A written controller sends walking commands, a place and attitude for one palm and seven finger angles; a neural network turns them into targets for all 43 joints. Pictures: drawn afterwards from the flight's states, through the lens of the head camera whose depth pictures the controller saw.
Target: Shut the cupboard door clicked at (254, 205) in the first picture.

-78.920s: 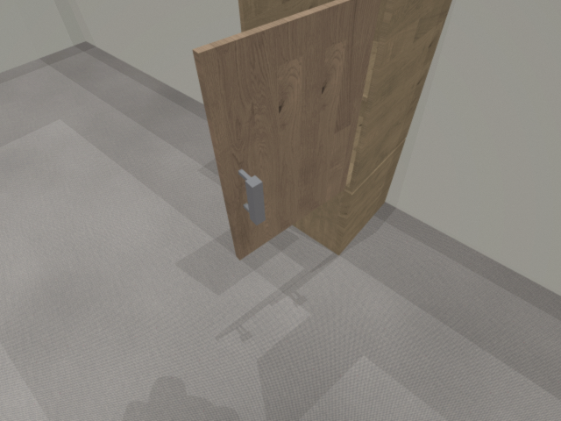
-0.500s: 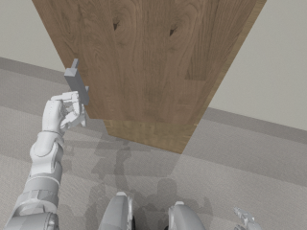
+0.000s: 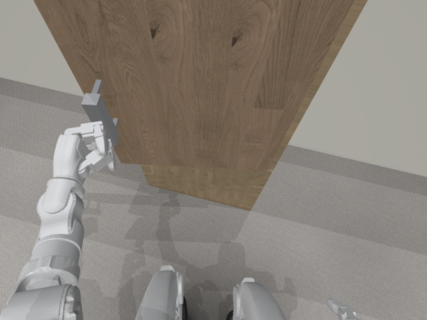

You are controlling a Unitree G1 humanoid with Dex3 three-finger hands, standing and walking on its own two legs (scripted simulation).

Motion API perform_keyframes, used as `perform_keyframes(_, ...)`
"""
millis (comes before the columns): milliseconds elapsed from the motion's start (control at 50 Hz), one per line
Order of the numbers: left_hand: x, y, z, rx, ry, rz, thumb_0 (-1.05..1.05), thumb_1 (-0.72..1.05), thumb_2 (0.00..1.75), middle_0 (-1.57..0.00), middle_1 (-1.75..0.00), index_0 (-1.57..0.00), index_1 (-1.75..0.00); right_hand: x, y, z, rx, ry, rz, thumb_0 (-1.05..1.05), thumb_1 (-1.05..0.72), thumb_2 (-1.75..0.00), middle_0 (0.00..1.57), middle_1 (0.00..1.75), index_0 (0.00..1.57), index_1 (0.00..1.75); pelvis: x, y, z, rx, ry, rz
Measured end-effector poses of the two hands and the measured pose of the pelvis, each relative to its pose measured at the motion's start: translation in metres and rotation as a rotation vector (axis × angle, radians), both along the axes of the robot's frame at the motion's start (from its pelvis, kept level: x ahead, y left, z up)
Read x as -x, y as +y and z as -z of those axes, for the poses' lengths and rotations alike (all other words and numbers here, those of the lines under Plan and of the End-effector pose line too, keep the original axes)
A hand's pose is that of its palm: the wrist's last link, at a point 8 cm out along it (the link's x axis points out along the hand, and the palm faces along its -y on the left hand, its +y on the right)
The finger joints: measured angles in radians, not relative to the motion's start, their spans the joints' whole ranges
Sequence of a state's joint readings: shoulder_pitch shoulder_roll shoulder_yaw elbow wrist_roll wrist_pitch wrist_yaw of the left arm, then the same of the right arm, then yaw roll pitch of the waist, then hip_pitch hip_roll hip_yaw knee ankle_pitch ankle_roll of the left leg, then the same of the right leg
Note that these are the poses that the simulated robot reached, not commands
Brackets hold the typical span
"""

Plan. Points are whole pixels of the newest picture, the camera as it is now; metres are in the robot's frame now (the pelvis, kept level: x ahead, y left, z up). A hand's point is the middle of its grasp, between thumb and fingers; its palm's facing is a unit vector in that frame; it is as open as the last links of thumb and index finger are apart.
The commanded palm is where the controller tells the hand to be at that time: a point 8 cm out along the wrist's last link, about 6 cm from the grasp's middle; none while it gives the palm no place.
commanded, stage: push the door shut along its arc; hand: left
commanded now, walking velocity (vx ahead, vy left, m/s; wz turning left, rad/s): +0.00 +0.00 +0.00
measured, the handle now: (105, 113) +0.50 +0.23 +0.04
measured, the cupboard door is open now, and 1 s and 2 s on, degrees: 12 0 0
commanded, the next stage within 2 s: pull the fist back off the door in 1.24 s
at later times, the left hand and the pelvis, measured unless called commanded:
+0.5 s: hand (117, 135) +0.44 +0.19 +0.04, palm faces -0.12 -0.99 -0.05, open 3.2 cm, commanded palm +0.44 +0.23 +0.04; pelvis -0.01 +0.00 -0.01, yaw +0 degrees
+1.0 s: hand (127, 112) +0.50 +0.19 +0.04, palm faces -0.22 -0.98 -0.03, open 3.1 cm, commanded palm +0.51 +0.20 +0.04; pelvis -0.01 +0.01 -0.03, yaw -2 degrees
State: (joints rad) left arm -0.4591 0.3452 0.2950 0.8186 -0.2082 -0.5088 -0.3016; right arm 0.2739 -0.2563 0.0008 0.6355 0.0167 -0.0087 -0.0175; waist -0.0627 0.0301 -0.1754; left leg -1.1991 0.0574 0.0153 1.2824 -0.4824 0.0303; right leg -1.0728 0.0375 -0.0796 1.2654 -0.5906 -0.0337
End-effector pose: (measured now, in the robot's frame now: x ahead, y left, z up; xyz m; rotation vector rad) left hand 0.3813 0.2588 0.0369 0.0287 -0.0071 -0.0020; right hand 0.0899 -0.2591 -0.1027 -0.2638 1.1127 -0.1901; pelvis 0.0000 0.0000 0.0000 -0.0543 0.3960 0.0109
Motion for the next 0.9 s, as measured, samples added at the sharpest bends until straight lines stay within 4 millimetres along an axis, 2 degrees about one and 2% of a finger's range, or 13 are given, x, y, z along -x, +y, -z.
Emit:
perform_keyframes(140,-0.003,-0.001,0.001,0.001,0.017,0.010,0.02,0.90,0.90,-1.30,-1.50,-1.30,-1.50,-0.012,0.001,-0.003,0.001,-0.035,-0.013,0.01,-0.90,-0.89,0.20,0.30,0.20,0.30,0.001,-0.001,0.000,0.000,-0.002,0.000)
perform_keyframes(260,-0.018,-0.001,-0.001,-0.009,0.011,0.042,0.02,0.90,0.91,-1.30,-1.50,-1.30,-1.50,-0.009,-0.001,0.002,0.014,-0.028,-0.021,0.01,-0.90,-0.89,0.20,0.30,0.20,0.30,0.003,-0.001,0.005,0.007,0.005,-0.006)
perform_keyframes(460,-0.042,-0.003,-0.003,-0.018,0.026,0.097,0.03,0.93,0.94,-1.30,-1.50,-1.30,-1.50,0.020,-0.004,0.011,0.017,0.051,0.014,0.01,-0.90,-0.89,0.20,0.30,0.20,0.30,0.007,-0.001,0.011,0.014,0.025,-0.007)
perform_keyframes(680,-0.068,-0.009,-0.005,-0.010,0.032,0.142,0.02,0.91,0.91,-1.30,-1.50,-1.31,-1.50,0.057,-0.007,0.013,0.028,0.122,0.075,0.01,-0.90,-0.89,0.20,0.30,0.20,0.30,0.009,0.001,0.016,0.022,0.045,0.005)
perform_keyframes(900,-0.091,-0.014,-0.007,-0.007,0.034,0.198,0.02,0.90,0.90,-1.30,-1.50,-1.31,-1.50,0.075,-0.005,0.013,0.045,0.154,0.094,0.01,-0.90,-0.89,0.20,0.30,0.20,0.30,0.012,0.005,0.021,0.035,0.067,0.006)
